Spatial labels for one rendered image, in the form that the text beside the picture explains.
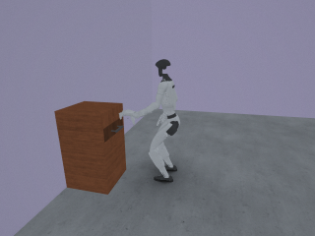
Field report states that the robot left hand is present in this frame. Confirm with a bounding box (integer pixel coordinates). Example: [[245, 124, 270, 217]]
[[119, 109, 136, 125]]

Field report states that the robot left upper arm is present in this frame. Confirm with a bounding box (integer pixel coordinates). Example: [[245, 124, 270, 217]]
[[153, 82, 168, 110]]

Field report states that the left robot forearm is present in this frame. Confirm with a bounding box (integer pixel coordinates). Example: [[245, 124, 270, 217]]
[[132, 102, 158, 119]]

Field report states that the cabinet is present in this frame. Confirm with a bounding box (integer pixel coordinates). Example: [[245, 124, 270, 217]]
[[54, 101, 126, 195]]

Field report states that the drawer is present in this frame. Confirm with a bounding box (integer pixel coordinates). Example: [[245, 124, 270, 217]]
[[103, 117, 123, 142]]

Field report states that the robot left foot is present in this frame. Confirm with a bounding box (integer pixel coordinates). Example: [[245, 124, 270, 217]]
[[154, 175, 173, 183]]

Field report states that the robot right hand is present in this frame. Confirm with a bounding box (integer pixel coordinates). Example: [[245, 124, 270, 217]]
[[157, 114, 167, 126]]

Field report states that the left robot thigh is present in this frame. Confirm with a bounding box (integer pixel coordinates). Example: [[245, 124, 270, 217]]
[[150, 122, 177, 154]]

